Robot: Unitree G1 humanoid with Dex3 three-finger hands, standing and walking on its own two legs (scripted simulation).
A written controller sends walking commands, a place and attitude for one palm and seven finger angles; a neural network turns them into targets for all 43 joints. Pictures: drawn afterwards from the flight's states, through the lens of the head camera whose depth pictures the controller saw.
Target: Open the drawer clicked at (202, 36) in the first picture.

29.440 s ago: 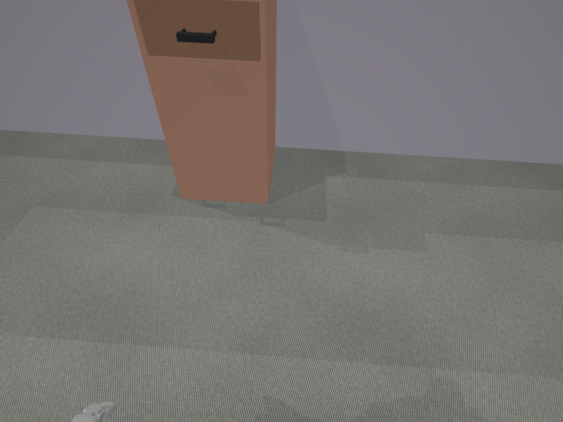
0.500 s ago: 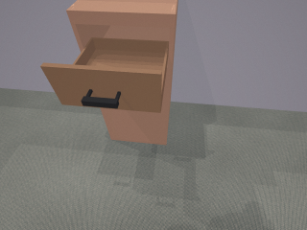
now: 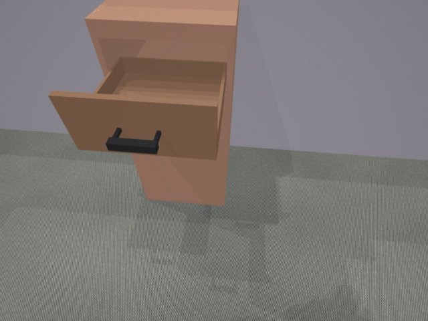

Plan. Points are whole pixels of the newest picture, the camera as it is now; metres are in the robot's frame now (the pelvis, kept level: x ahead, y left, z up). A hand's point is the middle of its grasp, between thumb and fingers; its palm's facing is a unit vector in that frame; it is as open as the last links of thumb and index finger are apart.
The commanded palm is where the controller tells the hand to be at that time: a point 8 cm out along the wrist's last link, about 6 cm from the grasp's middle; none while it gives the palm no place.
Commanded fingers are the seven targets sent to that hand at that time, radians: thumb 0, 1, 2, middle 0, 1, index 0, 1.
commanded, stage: look to check the result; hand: left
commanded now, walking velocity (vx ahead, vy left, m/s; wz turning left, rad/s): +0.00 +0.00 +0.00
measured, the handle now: (135, 139) +0.50 +0.22 +0.04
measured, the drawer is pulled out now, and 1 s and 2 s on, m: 0.30 0.30 0.30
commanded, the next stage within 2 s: stand and wait in 0.58 s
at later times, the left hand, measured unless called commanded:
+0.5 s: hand out of the picture +0.01 +0.17 -0.17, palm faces +0.04 -0.98 -0.20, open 7.4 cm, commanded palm none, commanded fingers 0.00 0.90 0.90 -0.20 -0.30 -0.20 -0.30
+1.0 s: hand out of the picture +0.05 +0.19 -0.17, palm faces +0.02 -0.97 -0.23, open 7.4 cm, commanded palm none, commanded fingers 0.00 0.90 0.90 -0.20 -0.30 -0.20 -0.30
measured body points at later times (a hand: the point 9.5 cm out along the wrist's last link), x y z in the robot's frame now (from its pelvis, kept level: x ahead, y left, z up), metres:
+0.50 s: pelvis +0.01 +0.00 +0.00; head +0.03 +0.00 +0.45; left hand +0.01 +0.23 -0.16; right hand +0.01 -0.21 -0.16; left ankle +0.03 +0.13 -0.74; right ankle +0.03 -0.11 -0.74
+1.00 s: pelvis +0.03 +0.00 +0.00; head +0.05 +0.00 +0.45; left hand +0.05 +0.24 -0.15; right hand +0.03 -0.23 -0.16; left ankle +0.03 +0.13 -0.74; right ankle +0.03 -0.11 -0.74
